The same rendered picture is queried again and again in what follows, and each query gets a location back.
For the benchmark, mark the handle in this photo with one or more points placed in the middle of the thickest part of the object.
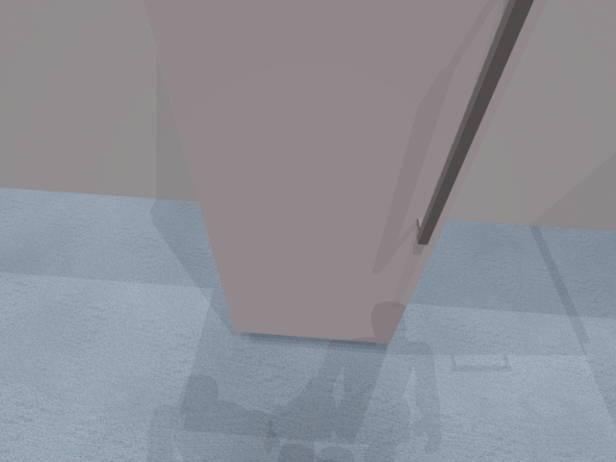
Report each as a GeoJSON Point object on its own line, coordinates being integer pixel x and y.
{"type": "Point", "coordinates": [509, 29]}

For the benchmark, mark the fridge door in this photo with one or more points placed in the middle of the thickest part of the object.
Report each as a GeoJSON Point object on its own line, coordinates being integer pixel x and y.
{"type": "Point", "coordinates": [316, 132]}

